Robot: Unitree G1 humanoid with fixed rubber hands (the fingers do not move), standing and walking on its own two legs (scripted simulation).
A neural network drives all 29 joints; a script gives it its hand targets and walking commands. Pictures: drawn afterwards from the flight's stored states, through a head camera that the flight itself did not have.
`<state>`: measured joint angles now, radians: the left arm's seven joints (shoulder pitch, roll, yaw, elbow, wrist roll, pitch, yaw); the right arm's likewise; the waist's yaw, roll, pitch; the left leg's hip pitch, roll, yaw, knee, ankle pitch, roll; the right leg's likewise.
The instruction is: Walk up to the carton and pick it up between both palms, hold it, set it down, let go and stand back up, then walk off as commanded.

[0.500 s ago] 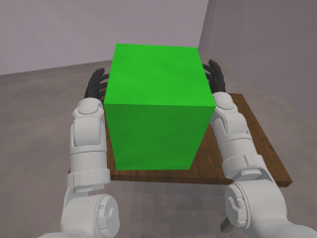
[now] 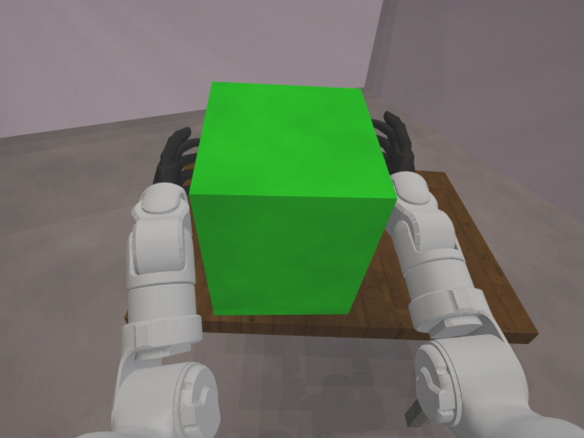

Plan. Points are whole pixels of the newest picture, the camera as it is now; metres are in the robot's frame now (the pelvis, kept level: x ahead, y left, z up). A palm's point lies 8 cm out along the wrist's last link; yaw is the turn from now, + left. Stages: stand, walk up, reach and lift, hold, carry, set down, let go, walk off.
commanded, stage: hold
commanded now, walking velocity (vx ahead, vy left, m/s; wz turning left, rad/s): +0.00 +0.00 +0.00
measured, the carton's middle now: (284, 205) +0.38 +0.03 +0.16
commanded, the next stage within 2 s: none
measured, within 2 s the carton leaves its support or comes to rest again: neither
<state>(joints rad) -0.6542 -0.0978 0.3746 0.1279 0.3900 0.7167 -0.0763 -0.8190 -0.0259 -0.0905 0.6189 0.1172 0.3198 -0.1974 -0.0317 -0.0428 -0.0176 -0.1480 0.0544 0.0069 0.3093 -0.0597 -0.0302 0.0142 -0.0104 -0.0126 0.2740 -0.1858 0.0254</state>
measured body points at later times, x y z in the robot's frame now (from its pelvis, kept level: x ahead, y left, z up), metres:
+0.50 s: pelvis +0.00 +0.00 +0.00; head -0.05 +0.03 +0.45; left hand +0.37 +0.17 +0.20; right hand +0.40 -0.12 +0.23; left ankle +0.08 +0.13 -0.75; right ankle -0.02 -0.14 -0.75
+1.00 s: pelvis +0.00 +0.00 +0.00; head -0.04 +0.02 +0.45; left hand +0.37 +0.17 +0.20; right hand +0.40 -0.12 +0.23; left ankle +0.08 +0.13 -0.75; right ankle -0.02 -0.14 -0.75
